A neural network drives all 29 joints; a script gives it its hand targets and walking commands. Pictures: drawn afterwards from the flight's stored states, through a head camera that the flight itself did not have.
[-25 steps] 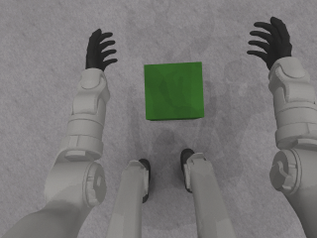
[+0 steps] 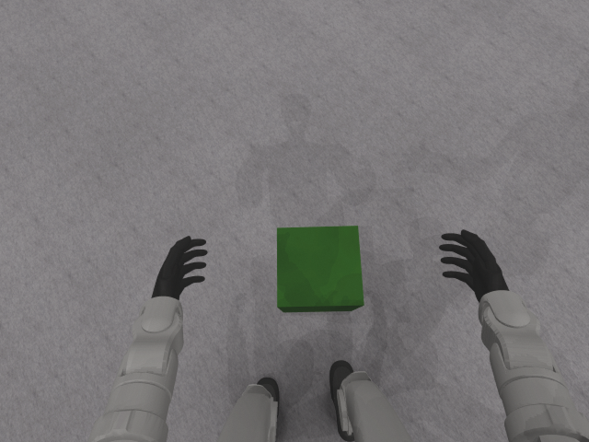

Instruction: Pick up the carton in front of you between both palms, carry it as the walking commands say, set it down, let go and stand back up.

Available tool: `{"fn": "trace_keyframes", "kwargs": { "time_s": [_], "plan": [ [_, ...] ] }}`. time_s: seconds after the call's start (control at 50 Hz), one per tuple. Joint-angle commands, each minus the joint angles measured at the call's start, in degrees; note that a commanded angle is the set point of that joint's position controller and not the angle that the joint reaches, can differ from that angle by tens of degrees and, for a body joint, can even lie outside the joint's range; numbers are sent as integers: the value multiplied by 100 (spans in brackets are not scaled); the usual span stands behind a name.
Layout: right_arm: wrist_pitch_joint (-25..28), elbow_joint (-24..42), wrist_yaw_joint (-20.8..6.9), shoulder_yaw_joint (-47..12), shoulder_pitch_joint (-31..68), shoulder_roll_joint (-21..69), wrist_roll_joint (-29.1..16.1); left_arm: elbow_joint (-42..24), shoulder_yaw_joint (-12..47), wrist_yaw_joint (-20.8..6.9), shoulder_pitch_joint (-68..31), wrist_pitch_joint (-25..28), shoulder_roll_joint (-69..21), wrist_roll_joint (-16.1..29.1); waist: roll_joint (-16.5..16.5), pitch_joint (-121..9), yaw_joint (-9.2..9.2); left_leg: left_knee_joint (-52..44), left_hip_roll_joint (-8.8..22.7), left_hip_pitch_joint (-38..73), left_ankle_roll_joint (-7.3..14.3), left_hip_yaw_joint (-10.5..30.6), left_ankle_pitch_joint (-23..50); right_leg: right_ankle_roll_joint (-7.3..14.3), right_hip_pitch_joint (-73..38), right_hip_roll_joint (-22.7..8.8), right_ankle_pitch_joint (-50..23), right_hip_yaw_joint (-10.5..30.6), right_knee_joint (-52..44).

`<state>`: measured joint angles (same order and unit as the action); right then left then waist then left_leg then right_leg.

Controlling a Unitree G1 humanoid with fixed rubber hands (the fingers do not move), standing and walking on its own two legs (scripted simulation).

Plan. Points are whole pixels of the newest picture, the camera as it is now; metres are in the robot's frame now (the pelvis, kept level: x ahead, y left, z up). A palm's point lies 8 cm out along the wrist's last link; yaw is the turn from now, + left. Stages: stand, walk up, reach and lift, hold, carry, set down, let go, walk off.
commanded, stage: let go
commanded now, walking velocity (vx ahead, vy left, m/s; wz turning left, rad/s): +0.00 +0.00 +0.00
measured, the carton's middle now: (317, 273) +0.41 -0.04 -0.60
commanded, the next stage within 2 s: stand in 0.80 s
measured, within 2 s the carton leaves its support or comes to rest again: neither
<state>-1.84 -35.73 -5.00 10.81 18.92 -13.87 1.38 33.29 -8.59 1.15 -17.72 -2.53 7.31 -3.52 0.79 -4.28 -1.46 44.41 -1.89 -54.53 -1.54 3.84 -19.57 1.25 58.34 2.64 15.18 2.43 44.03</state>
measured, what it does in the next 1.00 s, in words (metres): stands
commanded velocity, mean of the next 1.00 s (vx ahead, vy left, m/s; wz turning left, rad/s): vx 0.00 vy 0.00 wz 0.00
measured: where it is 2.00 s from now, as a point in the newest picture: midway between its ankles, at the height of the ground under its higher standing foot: (305, 422)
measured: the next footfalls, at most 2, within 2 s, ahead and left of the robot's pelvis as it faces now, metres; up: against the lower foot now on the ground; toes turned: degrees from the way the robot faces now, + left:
none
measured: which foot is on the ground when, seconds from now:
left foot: down 0.00-1.00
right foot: down 0.00-1.00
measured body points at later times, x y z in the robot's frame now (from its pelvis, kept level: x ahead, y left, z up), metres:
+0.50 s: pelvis +0.03 +0.03 +0.05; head +0.05 +0.03 +0.50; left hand +0.20 +0.27 -0.03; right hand +0.20 -0.20 -0.03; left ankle -0.01 +0.13 -0.69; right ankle +0.03 -0.10 -0.69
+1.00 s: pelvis +0.04 +0.02 +0.04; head +0.04 +0.01 +0.49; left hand +0.18 +0.30 -0.05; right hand +0.20 -0.26 -0.04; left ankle -0.01 +0.13 -0.69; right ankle +0.03 -0.10 -0.69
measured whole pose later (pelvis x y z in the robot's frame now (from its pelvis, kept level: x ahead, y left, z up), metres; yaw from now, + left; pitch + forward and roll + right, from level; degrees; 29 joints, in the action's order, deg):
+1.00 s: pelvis +0.04 +0.02 +0.04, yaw +0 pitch -1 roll -1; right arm -3.0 -34.5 0.4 3.4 -11.4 -18.2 2.3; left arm 38.5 -2.8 0.8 10.9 -2.1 17.3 -2.5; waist 1.4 1.1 0.0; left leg 29.9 -1.2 -9.2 0.3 3.7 -20.0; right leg 0.4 12.5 1.9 16.3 1.8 29.4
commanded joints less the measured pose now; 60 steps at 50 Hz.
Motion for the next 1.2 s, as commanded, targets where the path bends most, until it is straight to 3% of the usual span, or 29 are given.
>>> {"fn": "trace_keyframes", "kwargs": {
  "time_s": [0.0,0.24,0.42,0.52,0.76,0.78,0.8,0.88,1.04,1.18],
  "plan": [
    [235,582,63,-45,-496,-413,-78,-482,-15,-70,554,238,484,35,-357,-3284,-3,-650,-168,745,-18,-381,1578,-205,-4507,-213,-3528,182,-234],
    [417,1346,150,-504,-2650,-332,-181,-1140,351,-304,2496,443,737,273,45,-1147,102,-2006,6,3731,5,-180,2041,-235,-5064,-13,-2000,-121,-1774],
    [-141,1638,75,-634,-2943,-439,-117,-1381,536,-459,2784,-45,856,323,197,564,137,-2720,175,3789,60,-165,892,-217,-5817,76,-933,-324,-2087],
    [-443,1673,53,-618,-2904,-472,-53,-1410,532,-483,2716,-316,879,296,122,914,125,-2736,225,3762,107,-175,756,-236,-6050,88,-860,-333,-2016],
    [-543,1778,89,-656,-2964,-380,-60,-1450,423,-500,2792,-440,932,226,33,653,148,-2355,48,4450,38,-244,1717,-198,-6035,29,-1565,-181,-2051],
    [-858,2031,248,-591,-2798,-588,60,-1131,408,-378,3140,-281,962,321,-131,329,171,-2159,24,4784,37,-226,2179,-257,-5908,192,-1538,-247,-1903],
    [-486,1103,494,-505,-2749,-1148,13,-498,274,-127,2720,-148,1723,135,5,392,246,-1874,277,4097,-67,-105,1730,-298,-5165,-375,-1491,-95,-1845],
    [-74,761,590,-580,-2851,-927,99,-162,383,32,2657,77,1589,78,62,351,140,-1935,378,4243,55,119,774,-159,-4692,-473,-557,193,-1939],
    [108,248,601,-601,-2849,-1196,93,455,437,22,2551,257,1826,106,-63,107,133,-1878,489,4450,110,277,1711,-83,-4882,-586,-1467,291,-1864],
    [176,-85,636,-646,-2923,-1349,70,827,456,42,2519,310,1998,134,-84,98,149,-1913,537,4537,144,316,1982,-53,-5076,-650,-1779,325,-1906]
  ]
}}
